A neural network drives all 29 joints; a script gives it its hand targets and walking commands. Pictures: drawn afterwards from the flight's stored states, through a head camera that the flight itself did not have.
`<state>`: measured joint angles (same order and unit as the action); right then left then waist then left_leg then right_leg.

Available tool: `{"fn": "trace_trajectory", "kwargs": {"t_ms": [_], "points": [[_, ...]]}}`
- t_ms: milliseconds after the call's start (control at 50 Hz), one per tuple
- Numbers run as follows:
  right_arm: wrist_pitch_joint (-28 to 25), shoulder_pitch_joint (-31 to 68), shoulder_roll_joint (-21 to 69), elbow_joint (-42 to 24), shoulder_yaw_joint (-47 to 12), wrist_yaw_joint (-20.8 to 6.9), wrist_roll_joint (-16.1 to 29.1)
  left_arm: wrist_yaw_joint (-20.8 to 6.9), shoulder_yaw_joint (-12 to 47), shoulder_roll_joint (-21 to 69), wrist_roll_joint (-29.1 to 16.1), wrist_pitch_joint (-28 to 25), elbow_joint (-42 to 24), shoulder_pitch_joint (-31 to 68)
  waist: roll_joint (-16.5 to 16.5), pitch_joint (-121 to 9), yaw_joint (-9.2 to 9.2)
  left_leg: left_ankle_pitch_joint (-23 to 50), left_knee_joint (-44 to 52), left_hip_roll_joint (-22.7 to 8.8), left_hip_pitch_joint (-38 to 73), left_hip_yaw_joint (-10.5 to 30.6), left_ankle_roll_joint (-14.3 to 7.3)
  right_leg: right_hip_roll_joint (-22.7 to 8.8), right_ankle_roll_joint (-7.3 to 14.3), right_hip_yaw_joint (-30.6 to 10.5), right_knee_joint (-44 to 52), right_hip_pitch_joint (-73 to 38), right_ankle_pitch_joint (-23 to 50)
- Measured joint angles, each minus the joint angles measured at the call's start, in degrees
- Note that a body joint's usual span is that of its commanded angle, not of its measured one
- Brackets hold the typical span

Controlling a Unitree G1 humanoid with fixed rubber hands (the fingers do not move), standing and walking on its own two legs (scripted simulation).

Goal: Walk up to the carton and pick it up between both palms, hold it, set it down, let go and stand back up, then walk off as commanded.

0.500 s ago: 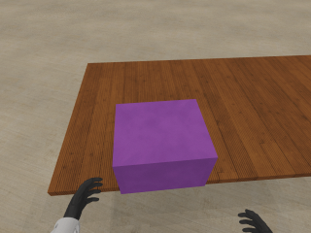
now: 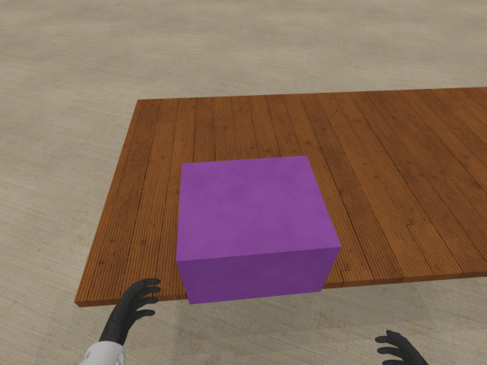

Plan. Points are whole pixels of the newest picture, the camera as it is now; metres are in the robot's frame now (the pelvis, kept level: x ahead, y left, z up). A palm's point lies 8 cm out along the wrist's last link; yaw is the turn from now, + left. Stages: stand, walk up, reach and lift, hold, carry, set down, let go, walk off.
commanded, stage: walk off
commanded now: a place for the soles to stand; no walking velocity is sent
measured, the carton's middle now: (250, 226) +0.38 +0.04 +0.00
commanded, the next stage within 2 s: none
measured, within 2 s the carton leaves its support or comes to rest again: neither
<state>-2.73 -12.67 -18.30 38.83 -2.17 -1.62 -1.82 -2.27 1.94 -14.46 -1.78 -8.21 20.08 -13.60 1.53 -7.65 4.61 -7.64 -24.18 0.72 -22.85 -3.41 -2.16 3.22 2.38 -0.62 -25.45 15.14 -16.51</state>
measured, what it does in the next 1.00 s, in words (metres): walks backwards: right foot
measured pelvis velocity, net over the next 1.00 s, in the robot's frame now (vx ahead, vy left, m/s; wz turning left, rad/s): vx -0.17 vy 0.13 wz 0.03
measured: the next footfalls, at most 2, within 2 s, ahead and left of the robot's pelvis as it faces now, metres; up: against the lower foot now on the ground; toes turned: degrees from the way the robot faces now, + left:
right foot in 0.92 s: -0.12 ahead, -0.04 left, +0.00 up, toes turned +5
left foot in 1.14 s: -0.21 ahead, +0.30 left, +0.00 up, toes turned -10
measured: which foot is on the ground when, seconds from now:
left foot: down 0.00-0.90, up 0.92-1.00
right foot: down 0.00-0.40, up 0.42-0.90, down 0.92-1.00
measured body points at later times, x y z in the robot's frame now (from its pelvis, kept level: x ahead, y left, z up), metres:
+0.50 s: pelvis -0.05 +0.06 -0.01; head -0.02 +0.12 +0.44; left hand +0.06 +0.36 -0.13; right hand +0.09 -0.23 -0.08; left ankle +0.00 +0.10 -0.74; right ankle -0.08 -0.09 -0.70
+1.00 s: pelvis -0.17 +0.13 -0.03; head -0.18 +0.16 +0.42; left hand -0.18 +0.46 -0.16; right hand +0.01 -0.17 -0.09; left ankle -0.12 +0.16 -0.68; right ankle -0.17 -0.04 -0.74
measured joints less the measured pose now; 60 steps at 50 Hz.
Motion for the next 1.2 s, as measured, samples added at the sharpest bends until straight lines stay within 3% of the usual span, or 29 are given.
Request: {"fn": "trace_trajectory", "kwargs": {"t_ms": [160,240,340,380,420,460,540,640,700,780,840,880,920,980,1040,1080,1140,1160,1200], "points": [[0.53,-0.11,-1.39,0.02,0.01,1.06,0.0,0.5,0.48,-1.63,0.0,1.28,0.38,-0.01,-0.16,1.93,0.0,-0.09,-2.09,-0.05,-0.04,0.0,0.0,-0.01,0.0,0.0,-1.3,-0.38,-0.16],[1.36,-0.63,-2.61,0.03,0.04,1.26,0.0,1.27,-0.28,-3.85,0.0,5.36,5.28,-0.16,-0.15,3.45,0.01,-0.7,-4.18,-0.07,-0.15,0.2,0.0,0.02,-0.01,-0.01,-2.19,-0.71,-0.16],[2.51,-2.01,-3.16,0.02,0.63,1.26,0.0,1.75,-2.84,-5.64,0.0,8.13,10.4,-1.54,-0.17,4.68,-0.01,-9.3,-11.34,-0.08,0.25,0.45,0.0,0.04,-0.88,0.02,-2.58,-0.73,0.11],[2.54,-2.44,-3.17,0.0,0.76,1.28,0.0,1.85,-3.65,-6.04,0.0,8.73,11.23,-1.56,-0.26,5.94,-0.01,-6.13,-11.37,-0.07,1.23,0.81,-0.46,0.09,-1.68,0.22,-3.34,-0.68,0.05],[2.47,-2.41,-3.18,0.01,0.77,1.37,0.0,1.91,-4.19,-6.17,0.0,9.12,11.42,-1.54,-0.1,7.63,-0.05,-7.69,-11.38,0.18,1.49,0.73,-2.75,0.0,-2.0,0.26,-6.41,0.63,-0.96],[2.46,-2.56,-3.18,0.02,0.78,1.66,0.0,2.0,-4.23,-6.3,0.0,9.66,11.46,-1.54,-0.13,9.56,-0.07,-7.71,-11.4,0.18,1.48,0.91,-4.22,0.17,-2.0,0.27,-14.29,2.81,-6.56],[2.51,-2.44,-3.17,-0.01,0.76,2.26,0.0,2.01,-4.45,-7.01,0.0,10.86,13.32,-1.58,0.09,13.19,-0.04,-6.01,-11.4,0.21,1.44,1.82,-4.73,0.33,-1.99,-1.48,-23.95,3.74,-8.49],[2.9,-0.86,-3.17,0.0,0.89,2.29,0.0,2.01,-4.85,-8.37,0.0,12.51,17.85,-1.58,0.68,16.42,-0.01,-4.29,-11.35,0.22,1.46,1.74,-4.69,0.4,-2.0,-4.61,-27.43,3.79,-8.53],[3.71,-0.43,-3.18,0.01,1.2,2.29,0.0,2.01,-5.29,-8.93,0.0,13.16,20.95,-1.59,0.72,16.71,-0.01,-3.39,-10.69,0.35,1.46,1.72,-3.14,0.43,-2.0,-5.03,-27.44,3.78,-8.53],[5.13,1.08,-3.19,-0.02,2.47,2.3,0.01,2.01,-5.97,-9.12,0.0,13.28,23.73,-2.24,0.81,16.33,-0.02,-0.06,-6.22,1.8,1.41,1.19,2.08,0.66,-2.0,-5.0,-27.43,3.78,-8.53],[5.92,4.31,-3.18,-0.04,3.47,2.29,0.0,2.0,-6.35,-9.14,0.0,13.29,25.16,-4.27,0.73,16.29,0.04,3.32,-2.27,3.25,1.39,-0.53,3.66,1.04,-2.0,-4.8,-25.47,2.8,-8.57],[6.35,6.56,-3.18,-0.03,4.21,2.28,0.0,2.01,-6.66,-9.2,0.0,13.27,25.85,-6.05,0.44,16.65,0.11,4.25,-2.26,4.41,1.2,-1.88,4.38,0.68,-1.03,-4.09,-19.26,-0.65,-8.62],[6.5,8.07,-3.57,0.05,4.77,2.28,0.0,2.1,-7.25,-9.51,0.0,13.26,26.06,-7.64,0.39,16.61,0.15,-3.39,-10.9,6.32,-2.73,-2.82,4.63,-0.79,1.87,-3.82,-12.59,-3.67,-7.16],[7.07,5.06,-3.74,0.37,5.26,2.29,0.0,2.75,-7.24,-9.41,0.24,13.47,26.14,-7.65,-3.05,15.58,0.16,-15.87,-38.11,7.47,-7.24,3.88,4.59,-0.18,-0.83,-2.17,-14.92,-4.6,-6.96],[7.52,-0.65,-3.79,1.02,5.26,2.01,0.0,3.78,-7.7,-9.55,0.64,12.98,26.06,-5.72,-1.55,11.12,0.04,-18.24,-55.01,8.05,-6.0,10.17,4.25,-2.04,-1.04,-2.13,-14.83,-2.91,-6.82],[7.35,-3.72,-4.21,1.94,5.26,1.94,0.01,3.86,-7.44,-9.51,0.64,12.11,25.93,-2.04,0.31,10.03,-0.07,-21.84,-53.22,6.91,-2.28,14.21,3.73,-4.12,-2.13,-2.1,-14.9,-0.66,-6.04],[5.51,-5.44,-5.36,2.54,5.32,2.21,0.01,3.85,-6.35,-9.48,0.65,10.84,24.52,3.06,1.32,11.58,-1.06,-19.75,-26.54,2.26,6.21,18.08,2.77,-5.83,-2.59,-2.81,-19.49,5.53,-6.13],[4.83,-5.13,-5.17,2.76,5.33,2.5,0.01,3.87,-6.33,-9.6,0.64,10.75,24.4,5.0,2.0,13.5,-1.43,-26.73,-23.55,2.79,7.08,17.94,2.75,-5.9,-2.57,-4.66,-21.87,7.41,-8.01],[4.44,-2.32,-1.9,3.51,5.26,2.44,0.01,3.87,-6.86,-10.72,0.64,11.16,24.5,6.04,6.32,19.37,-1.37,-24.03,-24.73,5.72,7.13,14.68,2.24,-5.36,-2.39,-9.28,-23.87,7.58,-10.09]]}}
